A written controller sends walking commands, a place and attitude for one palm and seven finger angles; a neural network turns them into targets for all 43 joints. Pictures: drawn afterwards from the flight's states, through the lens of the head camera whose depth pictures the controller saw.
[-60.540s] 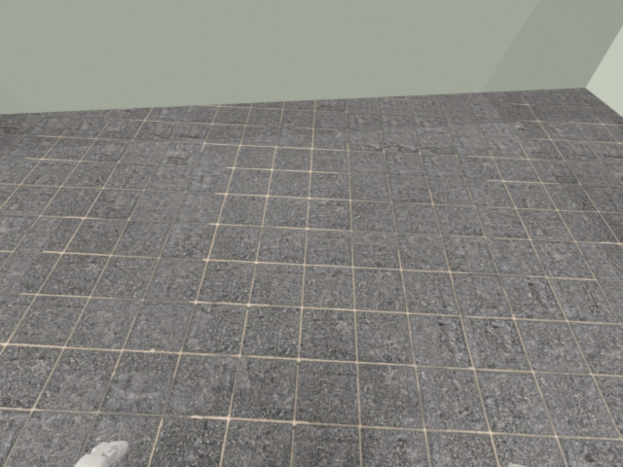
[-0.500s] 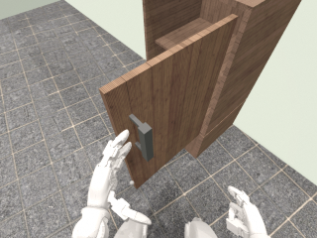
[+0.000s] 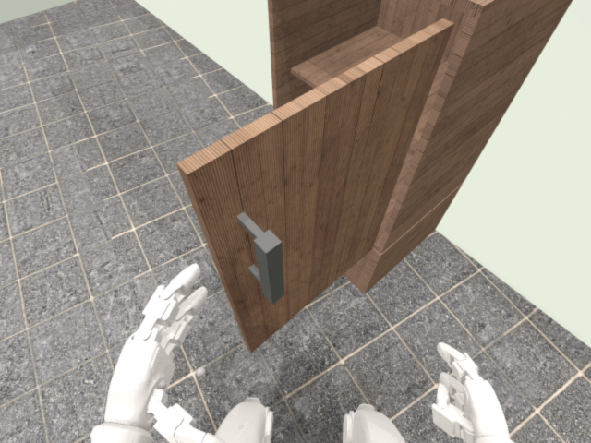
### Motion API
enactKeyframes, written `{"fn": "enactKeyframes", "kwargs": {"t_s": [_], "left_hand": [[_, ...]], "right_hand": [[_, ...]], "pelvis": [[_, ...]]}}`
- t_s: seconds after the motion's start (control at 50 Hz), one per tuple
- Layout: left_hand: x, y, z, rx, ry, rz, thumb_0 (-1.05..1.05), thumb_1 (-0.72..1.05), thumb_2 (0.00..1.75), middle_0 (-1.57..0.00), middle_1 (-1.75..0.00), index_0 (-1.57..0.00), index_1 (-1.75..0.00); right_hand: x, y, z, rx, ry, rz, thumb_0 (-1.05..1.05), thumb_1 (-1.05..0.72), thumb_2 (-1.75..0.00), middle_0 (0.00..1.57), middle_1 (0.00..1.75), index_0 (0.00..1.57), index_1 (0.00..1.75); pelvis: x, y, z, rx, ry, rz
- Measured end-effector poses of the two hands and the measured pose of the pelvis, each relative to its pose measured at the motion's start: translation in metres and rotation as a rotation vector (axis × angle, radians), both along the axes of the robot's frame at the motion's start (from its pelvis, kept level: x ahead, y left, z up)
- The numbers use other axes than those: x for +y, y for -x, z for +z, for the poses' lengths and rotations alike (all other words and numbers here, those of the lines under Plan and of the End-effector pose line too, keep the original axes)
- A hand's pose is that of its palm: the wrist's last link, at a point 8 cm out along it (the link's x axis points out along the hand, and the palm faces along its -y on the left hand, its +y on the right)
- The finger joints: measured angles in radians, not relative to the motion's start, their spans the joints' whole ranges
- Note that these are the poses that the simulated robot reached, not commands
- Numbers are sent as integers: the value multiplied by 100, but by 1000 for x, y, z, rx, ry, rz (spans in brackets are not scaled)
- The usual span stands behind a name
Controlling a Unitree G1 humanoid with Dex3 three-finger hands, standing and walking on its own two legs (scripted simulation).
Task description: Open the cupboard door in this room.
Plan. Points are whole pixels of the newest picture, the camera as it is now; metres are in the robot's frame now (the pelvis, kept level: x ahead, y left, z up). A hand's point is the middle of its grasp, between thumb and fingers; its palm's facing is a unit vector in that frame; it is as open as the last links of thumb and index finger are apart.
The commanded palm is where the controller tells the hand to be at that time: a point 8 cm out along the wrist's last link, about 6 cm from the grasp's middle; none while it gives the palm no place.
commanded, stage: slide the hand sideways off the handle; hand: left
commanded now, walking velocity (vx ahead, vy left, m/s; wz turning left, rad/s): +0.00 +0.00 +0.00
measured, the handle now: (260, 260) +0.33 +0.08 +0.06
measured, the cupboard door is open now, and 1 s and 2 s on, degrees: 90 90 90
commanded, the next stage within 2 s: draw the hand back to the body in 0.06 s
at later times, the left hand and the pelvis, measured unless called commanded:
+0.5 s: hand (149, 363) +0.19 +0.16 +0.11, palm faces -0.03 -1.00 -0.06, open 16.3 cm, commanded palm +0.16 +0.22 +0.12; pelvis +0.01 +0.01 +0.03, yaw +0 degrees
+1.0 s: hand (33, 321) +0.20 +0.23 +0.18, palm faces +0.27 -0.87 -0.40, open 13.4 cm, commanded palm +0.16 +0.28 +0.21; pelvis +0.02 +0.02 +0.08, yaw -1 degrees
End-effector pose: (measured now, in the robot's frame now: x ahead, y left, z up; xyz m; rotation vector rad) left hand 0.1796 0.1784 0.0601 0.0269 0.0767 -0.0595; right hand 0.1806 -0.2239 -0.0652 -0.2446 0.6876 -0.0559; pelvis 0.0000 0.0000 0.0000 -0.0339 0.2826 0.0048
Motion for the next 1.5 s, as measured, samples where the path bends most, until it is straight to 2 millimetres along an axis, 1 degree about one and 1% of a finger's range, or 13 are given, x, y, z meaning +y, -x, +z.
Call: {"fn": "enactKeyframes", "kwargs": {"t_s": [0.1,0.22,0.3,0.4,0.58,0.68,0.7,0.78,0.92,1.14,1.4,1.46,1.5], "left_hand": [[3,2,-3,11,4,-8,-1,-50,30,-15,-30,-15,-30],[7,0,1,-15,7,3,-1,-50,30,-15,-30,-15,-30],[14,-2,18,-33,-27,-10,-1,-50,30,-16,-30,-15,-30],[28,3,46,-37,-51,18,-1,-49,30,-16,-30,-15,-30],[39,9,64,-20,-42,14,-1,-50,30,-16,-30,-15,-30],[51,8,84,-63,-66,28,-1,-46,32,-16,-30,-15,-30],[54,8,89,-61,-111,44,-1,-45,32,-16,-30,-15,-30],[69,10,106,-16,-263,168,-1,-36,36,-16,-30,-16,-30],[86,14,126,22,-367,296,-1,-15,45,-17,-30,-17,-30],[113,2,175,-110,-434,391,0,22,61,-19,-30,-18,-30],[134,-4,224,-255,-491,469,1,67,80,-21,-30,-20,-30],[136,-4,228,-270,-491,484,1,75,84,-21,-30,-20,-30],[135,-4,223,-251,-477,486,1,80,86,-21,-30,-20,-30]], "right_hand": [[-1,-2,-2,-11,2,-8,1,-90,-89,20,30,21,30],[3,-2,-4,-17,-3,-6,1,-90,-89,20,30,21,30],[6,1,0,-12,-18,-21,1,-90,-89,20,30,21,30],[11,4,16,-22,-44,-46,2,-90,-89,20,30,21,30],[8,2,44,-78,-15,-40,2,-90,-89,20,30,21,30],[7,-2,55,-104,-11,-43,2,-90,-89,20,30,21,30],[7,-3,56,-104,-8,-46,1,-90,-89,20,30,21,30],[11,-4,64,-94,-7,-71,2,-90,-89,20,30,21,30],[20,-3,71,-68,-13,-64,1,-90,-89,20,30,21,30],[27,-10,84,-63,-11,-30,2,-90,-89,20,30,21,30],[21,-22,96,-64,1,-11,1,-90,-89,20,30,21,30],[19,-23,97,-54,-4,-12,1,-90,-89,20,30,21,30],[17,-22,96,-45,-7,-15,1,-90,-89,20,30,21,30]], "pelvis": [[0,1,-3,5,2,0],[0,2,-5,6,5,0],[1,1,0,-13,6,-1],[3,-3,15,-52,8,2],[6,-7,33,-99,10,5],[7,-10,40,-128,13,7],[7,-11,42,-134,11,2],[9,-16,54,-164,6,-6],[15,-21,71,-221,1,-12],[19,-28,90,-296,-7,-18],[17,-32,102,-345,-10,-29],[15,-31,104,-350,-12,-31],[14,-30,104,-353,-12,-33]]}}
